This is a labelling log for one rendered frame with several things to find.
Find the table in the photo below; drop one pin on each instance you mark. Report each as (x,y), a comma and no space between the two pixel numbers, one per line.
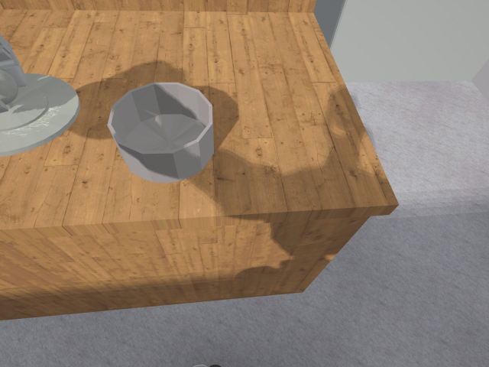
(293,176)

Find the pot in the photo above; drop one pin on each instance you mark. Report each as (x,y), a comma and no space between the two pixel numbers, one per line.
(163,131)

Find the lid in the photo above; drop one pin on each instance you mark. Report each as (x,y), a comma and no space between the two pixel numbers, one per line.
(43,110)

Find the knob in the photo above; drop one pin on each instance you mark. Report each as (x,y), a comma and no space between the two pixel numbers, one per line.
(8,87)

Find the left robot hand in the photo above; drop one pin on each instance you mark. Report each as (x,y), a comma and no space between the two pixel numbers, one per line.
(10,64)

